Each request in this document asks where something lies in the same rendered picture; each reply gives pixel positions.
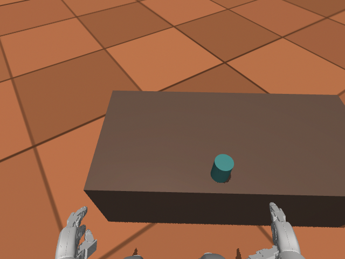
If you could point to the left robot hand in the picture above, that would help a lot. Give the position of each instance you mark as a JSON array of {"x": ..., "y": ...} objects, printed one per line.
[{"x": 70, "y": 236}]

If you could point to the right robot hand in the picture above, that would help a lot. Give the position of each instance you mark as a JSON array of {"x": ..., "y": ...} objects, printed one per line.
[{"x": 283, "y": 235}]

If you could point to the can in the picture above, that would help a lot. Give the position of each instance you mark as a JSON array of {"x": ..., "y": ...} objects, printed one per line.
[{"x": 222, "y": 167}]

